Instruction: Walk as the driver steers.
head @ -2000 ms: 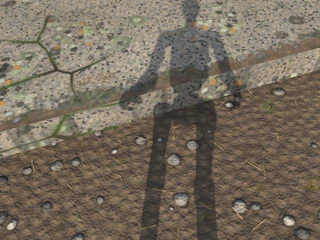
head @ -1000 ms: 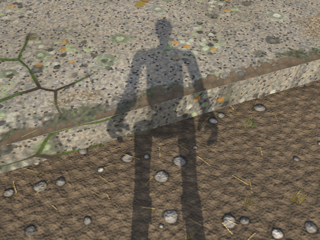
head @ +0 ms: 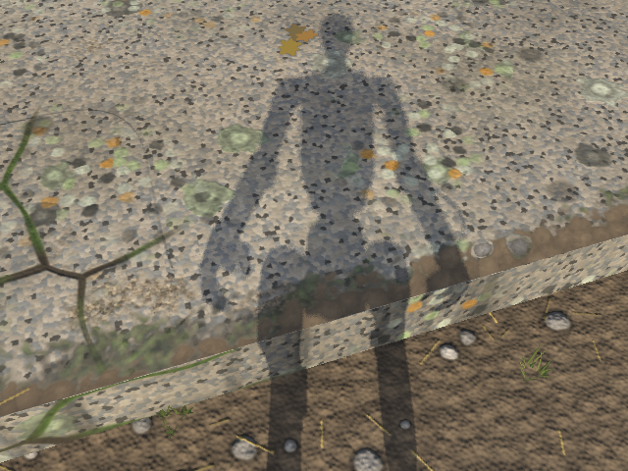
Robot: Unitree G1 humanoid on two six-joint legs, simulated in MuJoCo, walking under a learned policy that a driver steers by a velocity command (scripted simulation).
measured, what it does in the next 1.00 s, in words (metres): walks ahead, turning left: right foot, then left foot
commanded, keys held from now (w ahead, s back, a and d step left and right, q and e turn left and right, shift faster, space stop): w+q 0.80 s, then q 0.20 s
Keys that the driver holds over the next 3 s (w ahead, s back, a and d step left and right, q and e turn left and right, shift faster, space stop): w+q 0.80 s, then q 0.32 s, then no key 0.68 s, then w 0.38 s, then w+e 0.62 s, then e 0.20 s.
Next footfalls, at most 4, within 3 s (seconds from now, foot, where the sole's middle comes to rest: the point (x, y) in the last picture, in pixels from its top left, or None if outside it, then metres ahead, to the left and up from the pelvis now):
0.24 right None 0.30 -0.13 -0.78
0.72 left None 0.45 0.13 -0.78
1.34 right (228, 305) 0.78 0.18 -0.60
2.00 left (133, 355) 0.66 0.36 -0.60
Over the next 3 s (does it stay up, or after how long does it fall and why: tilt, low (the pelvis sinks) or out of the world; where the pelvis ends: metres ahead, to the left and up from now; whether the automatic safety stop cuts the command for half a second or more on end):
stays up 1.11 0.63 0.15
